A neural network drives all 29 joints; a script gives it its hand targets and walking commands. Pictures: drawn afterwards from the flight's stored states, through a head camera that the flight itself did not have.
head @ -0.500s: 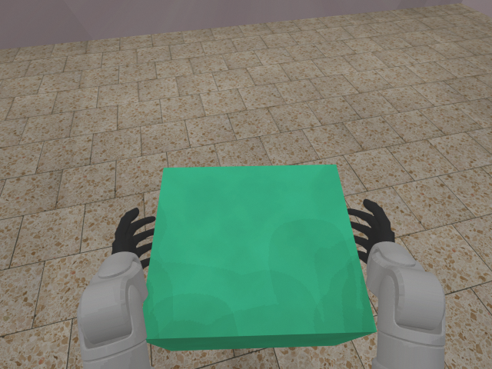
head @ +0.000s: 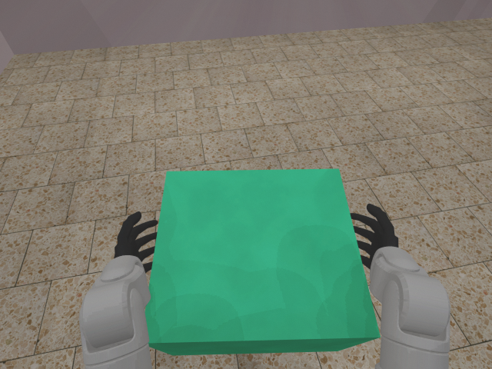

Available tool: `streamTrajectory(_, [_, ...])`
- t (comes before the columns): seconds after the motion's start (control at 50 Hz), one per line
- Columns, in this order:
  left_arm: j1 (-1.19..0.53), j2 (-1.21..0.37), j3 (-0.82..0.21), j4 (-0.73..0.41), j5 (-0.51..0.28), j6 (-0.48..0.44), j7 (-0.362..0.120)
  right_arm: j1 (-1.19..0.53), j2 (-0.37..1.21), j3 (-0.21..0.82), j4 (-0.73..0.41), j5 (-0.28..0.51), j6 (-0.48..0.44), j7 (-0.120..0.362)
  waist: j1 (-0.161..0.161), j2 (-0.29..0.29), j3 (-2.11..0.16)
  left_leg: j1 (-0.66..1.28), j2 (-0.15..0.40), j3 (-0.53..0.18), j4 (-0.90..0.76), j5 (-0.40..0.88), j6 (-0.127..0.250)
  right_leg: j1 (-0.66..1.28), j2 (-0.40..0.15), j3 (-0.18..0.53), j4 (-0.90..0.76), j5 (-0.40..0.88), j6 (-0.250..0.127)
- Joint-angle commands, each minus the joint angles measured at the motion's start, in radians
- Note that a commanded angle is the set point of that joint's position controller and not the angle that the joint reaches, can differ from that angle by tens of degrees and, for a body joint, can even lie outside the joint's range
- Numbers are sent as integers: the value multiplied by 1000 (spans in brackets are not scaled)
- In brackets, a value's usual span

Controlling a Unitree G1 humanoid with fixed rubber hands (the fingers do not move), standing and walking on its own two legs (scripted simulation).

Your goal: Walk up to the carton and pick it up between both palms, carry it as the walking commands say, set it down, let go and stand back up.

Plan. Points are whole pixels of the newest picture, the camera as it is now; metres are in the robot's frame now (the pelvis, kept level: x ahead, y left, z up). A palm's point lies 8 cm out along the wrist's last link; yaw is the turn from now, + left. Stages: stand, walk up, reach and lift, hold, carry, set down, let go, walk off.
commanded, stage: carry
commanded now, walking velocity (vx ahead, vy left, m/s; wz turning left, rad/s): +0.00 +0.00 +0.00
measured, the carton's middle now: (254, 263) +0.29 +0.00 +0.00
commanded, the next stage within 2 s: none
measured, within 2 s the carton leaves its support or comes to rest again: neither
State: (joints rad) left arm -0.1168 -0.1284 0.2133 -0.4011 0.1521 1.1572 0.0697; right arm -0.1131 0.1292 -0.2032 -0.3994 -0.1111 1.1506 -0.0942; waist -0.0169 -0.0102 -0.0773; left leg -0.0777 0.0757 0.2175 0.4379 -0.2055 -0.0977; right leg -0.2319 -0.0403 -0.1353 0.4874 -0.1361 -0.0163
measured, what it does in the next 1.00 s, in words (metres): steps to the left: right foot, then left foot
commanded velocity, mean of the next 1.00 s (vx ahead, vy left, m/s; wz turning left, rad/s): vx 0.00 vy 0.00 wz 0.00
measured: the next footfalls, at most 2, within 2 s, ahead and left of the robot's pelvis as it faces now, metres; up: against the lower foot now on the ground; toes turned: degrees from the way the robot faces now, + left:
right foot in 0.30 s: +0.14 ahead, -0.04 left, +0.00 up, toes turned +10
left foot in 0.50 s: +0.08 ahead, +0.16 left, +0.00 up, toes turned +2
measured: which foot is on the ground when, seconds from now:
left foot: down 0.00-0.30, up 0.32-0.48, down 0.50-1.00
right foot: down 0.00-0.12, up 0.14-0.28, down 0.30-1.00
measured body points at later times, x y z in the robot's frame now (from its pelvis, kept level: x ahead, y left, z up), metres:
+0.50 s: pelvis +0.04 +0.05 -0.03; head +0.04 +0.06 +0.42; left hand +0.31 +0.24 +0.04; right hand +0.32 -0.13 +0.05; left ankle +0.03 +0.16 -0.76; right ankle +0.10 -0.03 -0.76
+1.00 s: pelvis +0.07 +0.09 -0.03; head +0.06 +0.09 +0.42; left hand +0.35 +0.28 +0.04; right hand +0.35 -0.09 +0.04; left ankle +0.03 +0.16 -0.76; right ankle +0.10 -0.03 -0.76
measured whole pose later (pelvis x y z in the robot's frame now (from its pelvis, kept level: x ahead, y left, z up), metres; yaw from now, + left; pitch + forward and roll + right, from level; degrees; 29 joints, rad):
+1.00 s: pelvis +0.07 +0.09 -0.03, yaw +1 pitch +3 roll -1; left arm -0.16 -0.12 0.22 -0.20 0.20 1.06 0.06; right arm -0.18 0.11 -0.22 -0.19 -0.17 1.05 -0.06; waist -0.01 0.02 -0.09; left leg -0.26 -0.01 0.12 0.57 -0.36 0.06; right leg -0.36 -0.04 -0.11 0.54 -0.23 0.00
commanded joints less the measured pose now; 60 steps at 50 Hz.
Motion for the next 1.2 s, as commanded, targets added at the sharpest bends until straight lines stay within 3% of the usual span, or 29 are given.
streamTrajectory(0.0, [-430,-807,-824,-16,-451,37,-292,-428,812,830,-31,457,42,322,16,-26,-249,-188,-61,73,13,494,-48,446,-48,60,38,918,-40])
streamTrajectory(0.04, [-432,-802,-824,-14,-452,38,-290,-415,814,834,-23,460,45,324,10,-69,-229,-235,-79,74,-87,329,-35,500,-69,95,77,1029,-45])
streamTrajectory(0.06, [-436,-797,-823,-13,-452,39,-290,-402,816,833,-15,460,47,326,-3,-54,-230,-146,-74,69,-182,342,-23,433,-56,76,130,1015,-28])
streamTrajectory(0.08, [-430,-784,-819,-12,-452,40,-290,-394,814,830,-11,454,47,327,-16,17,-230,50,-54,59,-274,501,-11,256,-21,24,207,864,1])
streamTrajectory(0.1, [-423,-771,-817,-12,-454,40,-291,-409,806,824,-15,444,44,327,-19,158,-193,300,-4,28,-271,833,0,-51,26,-37,307,401,11])
streamTrajectory(0.12, [-436,-767,-815,4,-452,46,-294,-404,795,808,2,427,42,322,-25,303,-113,532,87,-48,-141,1259,32,-434,95,-100,380,-299,13])
streamTrajectory(0.14, [-418,-770,-812,47,-445,48,-296,-385,787,799,15,412,43,319,-28,232,-61,566,153,-111,-39,1432,52,-572,114,-106,383,-379,20])
streamTrajectory(0.16, [-408,-788,-808,51,-446,45,-297,-397,779,801,-1,412,43,319,-25,133,-77,517,181,-141,-27,1327,92,-534,100,-64,303,-272,9])
streamTrajectory(0.18, [-414,-800,-805,31,-449,41,-298,-436,781,811,-36,422,41,323,-12,102,-96,412,174,-111,-19,1187,107,-416,81,-60,171,-169,5])
streamTrajectory(0.22, [-455,-808,-816,-23,-457,36,-287,-470,793,803,-64,453,39,334,4,158,-168,196,115,-18,82,1048,83,-109,137,-112,8,1,3])
streamTrajectory(0.24, [-462,-812,-821,-26,-454,34,-284,-451,793,794,-41,456,39,337,11,165,-197,126,100,-3,166,955,67,15,137,-110,-90,164,5])
streamTrajectory(0.26, [-469,-822,-824,-31,-450,32,-284,-441,794,795,-28,459,39,340,25,138,-235,15,70,4,277,792,39,194,96,-61,-178,399,-16])
streamTrajectory(0.28, [-470,-818,-822,-33,-450,33,-283,-450,798,799,-10,466,42,345,40,51,-280,-160,11,-7,473,425,19,393,-64,112,-111,859,-94])
streamTrajectory(0.3, [-448,-820,-825,2,-425,32,-281,-455,790,788,13,461,49,349,33,-94,-297,-328,-111,-89,725,-381,12,448,-302,391,-62,1327,-272])
streamTrajectory(0.32, [-447,-826,-819,7,-419,28,-283,-426,792,780,50,443,49,348,14,-2,-325,-326,-57,-227,779,-445,42,395,-355,379,-48,1267,-314])
streamTrajectory(0.34, [-440,-849,-801,40,-415,27,-290,-438,803,789,50,439,45,346,11,-14,-323,-312,8,-278,670,-424,63,313,-359,345,-81,998,-292])
streamTrajectory(0.36, [-451,-863,-801,36,-424,19,-292,-482,814,806,18,455,33,348,13,-40,-286,-278,52,-281,495,-403,78,217,-316,299,-125,650,-237])
streamTrajectory(0.38, [-472,-870,-807,17,-441,11,-294,-506,824,810,2,461,22,346,11,-73,-253,-219,30,-219,378,-365,73,116,-264,259,-166,416,-196])
streamTrajectory(0.42, [-472,-854,-802,31,-439,2,-292,-495,810,777,42,439,11,338,5,-108,-253,-114,-29,-129,219,-310,68,23,-221,226,-186,99,-143])
streamTrajectory(0.44, [-474,-841,-795,42,-435,-3,-293,-486,804,765,60,425,6,334,1,-97,-248,-55,-42,-105,122,-193,76,-24,-196,208,-186,-42,-109])
streamTrajectory(0.48, [-453,-802,-738,129,-385,-23,-296,-475,779,713,147,373,-13,331,7,-43,-205,-46,-15,-161,-13,-119,95,-77,-124,176,-141,-243,-46])
streamTrajectory(0.5, [-499,-818,-793,32,-427,-20,-298,-503,790,753,67,403,-10,333,7,60,-166,-131,90,-313,-116,-216,120,-84,-66,138,-67,-257,-1])
streamTrajectory(0.52, [-551,-825,-824,-42,-454,-6,-300,-522,803,780,16,429,0,332,7,119,-118,-234,177,-420,-203,-300,157,-56,-31,113,0,-187,14])
streamTrajectory(0.54, [-543,-814,-803,-2,-438,7,-299,-521,797,765,49,415,12,330,12,103,-92,-281,200,-426,-228,-273,175,-27,-35,114,6,-135,15])
streamTrajectory(0.58, [-497,-793,-755,124,-399,5,-301,-496,770,717,142,364,7,327,18,69,-122,-269,157,-336,-170,-105,149,28,-52,130,-24,-23,9])
streamTrajectory(0.64, [-504,-810,-767,138,-409,-9,-304,-488,779,722,158,369,-3,329,9,70,-186,-177,104,-249,-42,188,112,35,-78,136,-17,117,-3])
streamTrajectory(0.76, [-511,-809,-726,175,-385,-23,-300,-509,783,704,190,367,-16,330,3,58,-222,-142,97,-235,21,352,118,19,-82,112,36,195,-12])
streamTrajectory(0.94, [-515,-800,-704,174,-355,-93,-294,-525,788,695,187,349,-81,326,4,42,-260,-129,86,-233,51,358,123,30,-86,100,57,230,-21])
streamTrajectory(1.18, [-484,-751,-686,202,-322,-170,-292,-479,746,669,225,293,-162,317,6,40,-232,-162,76,-244,26,184,117,26,-87,111,13,158,-23])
